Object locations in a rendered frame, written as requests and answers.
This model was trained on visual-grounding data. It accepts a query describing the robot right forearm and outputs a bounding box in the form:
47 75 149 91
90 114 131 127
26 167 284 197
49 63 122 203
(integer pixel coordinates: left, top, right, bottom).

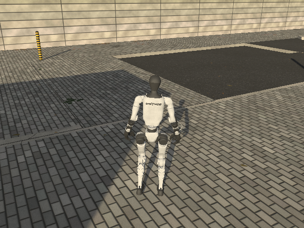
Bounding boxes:
171 116 180 135

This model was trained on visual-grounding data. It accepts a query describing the right robot upper arm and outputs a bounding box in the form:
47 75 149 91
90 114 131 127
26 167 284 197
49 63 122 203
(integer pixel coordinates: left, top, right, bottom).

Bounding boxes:
164 96 176 123

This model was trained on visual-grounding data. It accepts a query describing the robot left forearm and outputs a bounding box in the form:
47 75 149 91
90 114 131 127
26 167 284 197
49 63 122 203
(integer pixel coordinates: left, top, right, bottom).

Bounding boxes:
125 114 135 132

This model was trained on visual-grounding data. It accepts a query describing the right robot hand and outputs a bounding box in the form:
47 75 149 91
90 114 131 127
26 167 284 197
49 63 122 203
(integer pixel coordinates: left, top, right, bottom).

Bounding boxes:
170 134 181 145

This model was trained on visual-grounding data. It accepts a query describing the left robot upper arm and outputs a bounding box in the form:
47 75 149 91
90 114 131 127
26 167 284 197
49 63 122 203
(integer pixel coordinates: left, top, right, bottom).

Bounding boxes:
130 95 144 121

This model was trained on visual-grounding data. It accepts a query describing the left robot hand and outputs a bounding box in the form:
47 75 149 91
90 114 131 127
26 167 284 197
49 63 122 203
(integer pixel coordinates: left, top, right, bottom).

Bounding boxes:
124 130 135 141

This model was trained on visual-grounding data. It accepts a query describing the robot left foot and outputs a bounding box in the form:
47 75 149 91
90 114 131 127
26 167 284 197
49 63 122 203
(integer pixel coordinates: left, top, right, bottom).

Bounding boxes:
136 183 145 195

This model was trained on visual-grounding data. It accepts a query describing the right robot thigh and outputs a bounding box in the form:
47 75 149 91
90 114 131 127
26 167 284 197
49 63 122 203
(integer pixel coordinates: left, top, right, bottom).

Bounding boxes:
157 133 168 167

